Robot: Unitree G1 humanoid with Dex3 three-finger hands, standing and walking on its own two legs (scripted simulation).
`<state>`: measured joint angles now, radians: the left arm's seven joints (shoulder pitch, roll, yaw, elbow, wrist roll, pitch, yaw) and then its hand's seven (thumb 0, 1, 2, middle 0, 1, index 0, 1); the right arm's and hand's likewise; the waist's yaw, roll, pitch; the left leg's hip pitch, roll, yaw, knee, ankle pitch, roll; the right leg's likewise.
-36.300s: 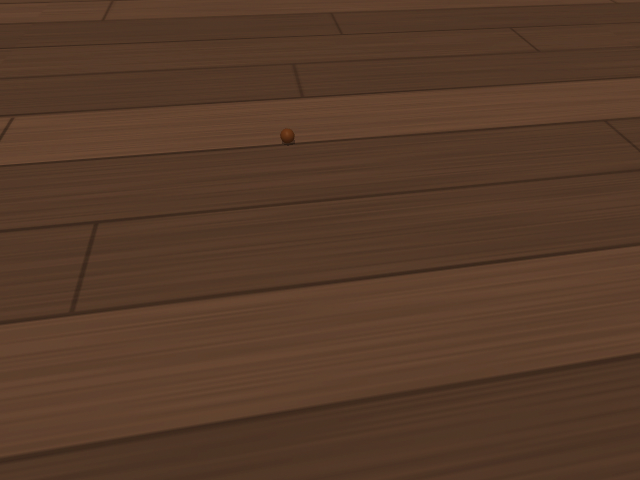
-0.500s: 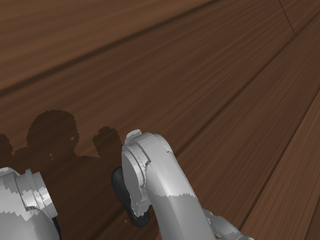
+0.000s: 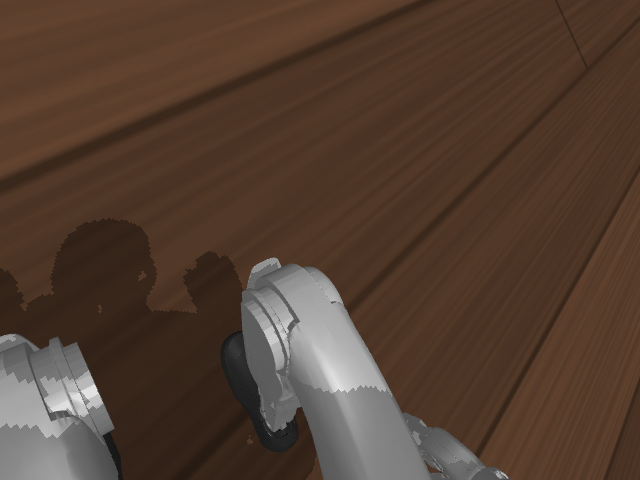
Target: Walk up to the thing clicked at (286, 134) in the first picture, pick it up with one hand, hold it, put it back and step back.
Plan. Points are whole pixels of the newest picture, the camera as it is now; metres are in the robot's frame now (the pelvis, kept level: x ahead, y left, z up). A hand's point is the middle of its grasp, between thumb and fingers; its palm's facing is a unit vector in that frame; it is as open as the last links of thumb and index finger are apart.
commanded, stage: open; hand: left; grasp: from above
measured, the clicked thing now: out of the picture +0.46 +0.34 -0.27
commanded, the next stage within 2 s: withdraw in 0.12 s
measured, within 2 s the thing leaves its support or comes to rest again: neither
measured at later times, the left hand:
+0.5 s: hand out of the picture +0.46 +0.34 -0.20, palm faces -0.30 -0.13 -0.95, open 14.0 cm
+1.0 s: hand out of the picture +0.42 +0.35 -0.07, palm faces -0.47 -0.13 -0.87, open 14.1 cm
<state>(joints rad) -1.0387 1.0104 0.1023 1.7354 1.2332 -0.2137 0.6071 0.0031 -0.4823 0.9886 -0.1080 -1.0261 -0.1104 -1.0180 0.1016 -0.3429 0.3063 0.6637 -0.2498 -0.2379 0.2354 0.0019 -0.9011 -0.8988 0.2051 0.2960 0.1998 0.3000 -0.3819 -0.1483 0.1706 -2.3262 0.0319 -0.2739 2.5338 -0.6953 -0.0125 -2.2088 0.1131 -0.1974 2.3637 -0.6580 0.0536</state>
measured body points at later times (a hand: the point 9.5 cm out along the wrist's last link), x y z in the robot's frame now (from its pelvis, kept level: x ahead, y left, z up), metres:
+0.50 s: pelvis +0.01 +0.00 +0.01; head +0.25 +0.13 +0.36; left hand +0.48 +0.34 -0.14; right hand +0.07 -0.25 -0.06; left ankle +0.07 +0.13 -0.27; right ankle +0.12 -0.11 -0.27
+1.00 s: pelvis -0.01 -0.01 +0.06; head +0.20 +0.09 +0.45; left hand +0.44 +0.35 -0.02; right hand +0.12 -0.27 -0.04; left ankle +0.07 +0.13 -0.27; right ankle +0.12 -0.11 -0.27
